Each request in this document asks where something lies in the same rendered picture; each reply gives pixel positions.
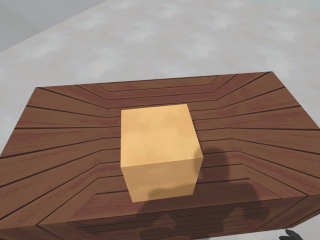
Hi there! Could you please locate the right robot hand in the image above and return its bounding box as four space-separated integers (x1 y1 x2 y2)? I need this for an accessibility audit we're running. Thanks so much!
279 229 303 240

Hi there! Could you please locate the carton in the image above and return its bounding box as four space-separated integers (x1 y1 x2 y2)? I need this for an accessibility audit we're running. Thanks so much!
120 104 204 203

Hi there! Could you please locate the pedestal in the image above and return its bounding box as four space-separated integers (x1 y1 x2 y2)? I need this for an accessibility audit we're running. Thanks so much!
0 71 320 240

